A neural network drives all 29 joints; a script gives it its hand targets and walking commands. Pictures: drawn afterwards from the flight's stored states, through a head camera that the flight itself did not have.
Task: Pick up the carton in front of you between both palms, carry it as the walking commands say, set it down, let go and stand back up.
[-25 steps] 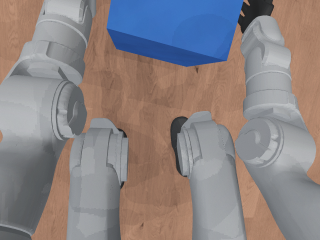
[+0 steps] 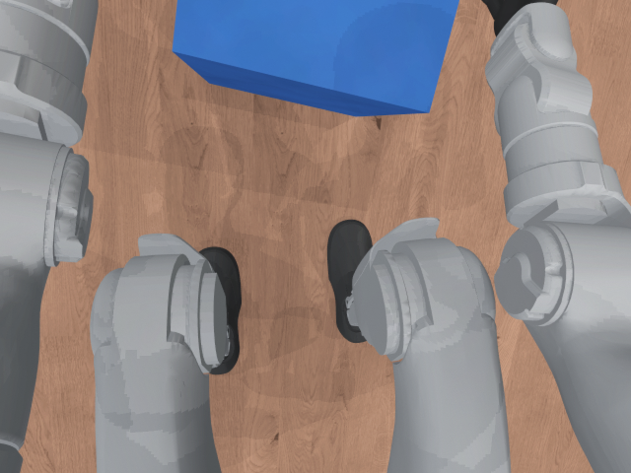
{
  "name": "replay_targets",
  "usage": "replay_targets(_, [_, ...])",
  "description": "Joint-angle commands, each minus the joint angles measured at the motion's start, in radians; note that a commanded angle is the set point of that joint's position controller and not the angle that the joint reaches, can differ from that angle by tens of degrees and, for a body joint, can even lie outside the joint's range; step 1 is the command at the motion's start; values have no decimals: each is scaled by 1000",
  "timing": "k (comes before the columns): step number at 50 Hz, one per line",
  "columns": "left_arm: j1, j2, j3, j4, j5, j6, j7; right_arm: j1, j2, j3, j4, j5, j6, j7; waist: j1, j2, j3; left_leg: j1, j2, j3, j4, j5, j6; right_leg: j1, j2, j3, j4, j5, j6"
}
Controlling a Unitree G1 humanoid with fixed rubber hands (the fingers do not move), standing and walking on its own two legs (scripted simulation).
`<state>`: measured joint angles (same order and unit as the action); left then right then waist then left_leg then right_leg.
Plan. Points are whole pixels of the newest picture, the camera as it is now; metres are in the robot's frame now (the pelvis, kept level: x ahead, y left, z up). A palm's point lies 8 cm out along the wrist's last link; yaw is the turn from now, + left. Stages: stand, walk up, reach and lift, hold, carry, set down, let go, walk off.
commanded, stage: set down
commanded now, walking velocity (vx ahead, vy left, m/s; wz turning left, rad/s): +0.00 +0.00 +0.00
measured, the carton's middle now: out of the picture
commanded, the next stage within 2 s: let go in 0.96 s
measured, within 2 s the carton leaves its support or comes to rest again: neither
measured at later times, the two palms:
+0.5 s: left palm out of the picture +0.60 +0.17 +0.01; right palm out of the picture +0.52 -0.21 +0.01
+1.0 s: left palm out of the picture +0.60 +0.18 +0.17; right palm out of the picture +0.51 -0.21 +0.16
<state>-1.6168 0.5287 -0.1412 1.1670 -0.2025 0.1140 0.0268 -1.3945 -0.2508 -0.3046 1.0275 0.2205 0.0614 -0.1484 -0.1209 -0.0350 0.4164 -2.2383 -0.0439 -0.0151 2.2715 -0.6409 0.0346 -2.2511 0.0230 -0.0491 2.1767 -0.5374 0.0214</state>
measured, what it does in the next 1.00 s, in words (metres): rises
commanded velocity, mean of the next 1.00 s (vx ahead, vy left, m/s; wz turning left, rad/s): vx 0.00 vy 0.00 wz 0.00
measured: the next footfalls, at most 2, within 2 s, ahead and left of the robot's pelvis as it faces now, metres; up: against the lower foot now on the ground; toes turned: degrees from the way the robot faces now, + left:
none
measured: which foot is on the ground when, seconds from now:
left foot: down 0.00-1.00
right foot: down 0.00-1.00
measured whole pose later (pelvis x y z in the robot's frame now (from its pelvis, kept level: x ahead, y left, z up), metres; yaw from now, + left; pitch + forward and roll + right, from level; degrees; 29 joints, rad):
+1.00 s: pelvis +0.03 +0.00 +0.26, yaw +2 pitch +46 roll -2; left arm -1.33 0.42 0.19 1.06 0.06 0.22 -0.08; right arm -1.04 -0.10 -0.41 0.69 0.02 0.21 -0.11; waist -0.14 0.04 -0.05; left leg -1.67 -0.07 -0.04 1.27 -0.40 0.02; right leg -1.69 0.03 0.01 1.21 -0.33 0.02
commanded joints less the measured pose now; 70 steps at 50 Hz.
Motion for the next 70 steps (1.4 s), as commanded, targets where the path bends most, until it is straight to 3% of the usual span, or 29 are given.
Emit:
replay_targets(1, [-316,113,44,-166,13,6,9,-172,-127,12,-212,10,10,-33,-64,223,-1522,735,12,-10,-236,391,-18,753,26,-21,-162,458,17])
replay_targets(5, [-279,117,103,-180,43,55,5,-149,-103,7,-304,-19,68,-62,-58,190,-1507,694,-9,11,-315,302,-3,780,42,-25,-249,395,14])
replay_targets(9, [-217,94,157,-96,74,64,-26,-111,-35,-12,-279,-61,93,-57,-50,145,-1321,554,-11,8,-392,234,5,714,39,-17,-318,336,25])
replay_targets(14, [-181,78,203,-60,123,56,-56,-87,2,-39,-283,-106,100,-38,-48,133,-1298,527,-13,5,-479,237,0,715,38,-17,-396,329,37])
replay_targets(28, [-158,68,216,-268,159,121,-66,27,-33,-62,-449,-102,160,-23,-74,258,-1598,957,-37,12,-706,441,-31,810,48,-52,-633,444,30])
replay_targets(49, [32,-13,346,-199,272,83,-110,184,52,-111,-433,-212,130,39,-54,189,-1425,1186,-37,-23,-1132,550,-41,1052,43,-26,-1052,518,49])
replay_targets(54, [201,-78,397,-261,325,67,-78,337,52,-102,-458,-265,103,84,-32,185,-1505,1347,-33,-32,-1214,700,-55,1161,44,-26,-1127,605,40])
replay_targets(59, [465,-206,412,-440,348,54,4,557,10,-53,-533,-315,71,164,-11,165,-1539,1526,-25,-41,-1307,830,-76,1290,45,-15,-1207,670,14])
replay_targets(64, [681,-257,383,-616,323,26,52,734,-29,27,-573,-299,48,225,-5,108,-1370,1483,-27,-23,-1428,674,-78,1510,25,21,-1298,647,-6])
replay_targets(70, [947,-268,355,-657,295,-20,32,976,-20,124,-562,-243,13,250,16,70,-1145,1457,-22,-1,-1535,513,-63,1725,-2,66,-1403,613,0])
